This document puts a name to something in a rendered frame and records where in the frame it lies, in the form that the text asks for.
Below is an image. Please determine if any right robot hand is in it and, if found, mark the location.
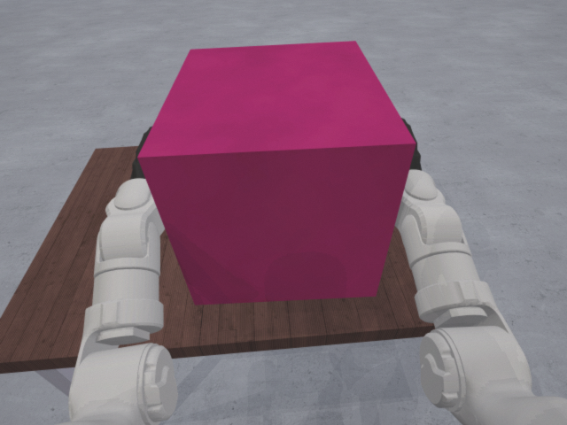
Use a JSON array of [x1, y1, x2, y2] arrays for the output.
[[402, 119, 422, 171]]

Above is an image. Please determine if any left robot forearm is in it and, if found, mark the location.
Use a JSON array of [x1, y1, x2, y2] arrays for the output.
[[68, 178, 165, 421]]

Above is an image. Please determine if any left robot upper arm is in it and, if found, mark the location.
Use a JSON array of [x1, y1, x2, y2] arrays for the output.
[[55, 343, 178, 425]]

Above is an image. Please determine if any table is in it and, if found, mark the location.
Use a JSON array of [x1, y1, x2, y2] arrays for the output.
[[0, 146, 435, 397]]

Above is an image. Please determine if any carton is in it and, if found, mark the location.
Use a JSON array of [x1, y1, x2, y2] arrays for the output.
[[137, 41, 416, 305]]

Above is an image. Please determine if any right robot upper arm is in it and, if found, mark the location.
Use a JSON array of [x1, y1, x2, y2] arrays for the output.
[[420, 326, 567, 425]]

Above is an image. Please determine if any left robot hand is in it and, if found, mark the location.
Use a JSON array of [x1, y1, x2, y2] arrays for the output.
[[130, 127, 152, 180]]

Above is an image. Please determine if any right robot forearm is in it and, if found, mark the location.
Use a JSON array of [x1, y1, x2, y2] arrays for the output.
[[394, 169, 532, 388]]

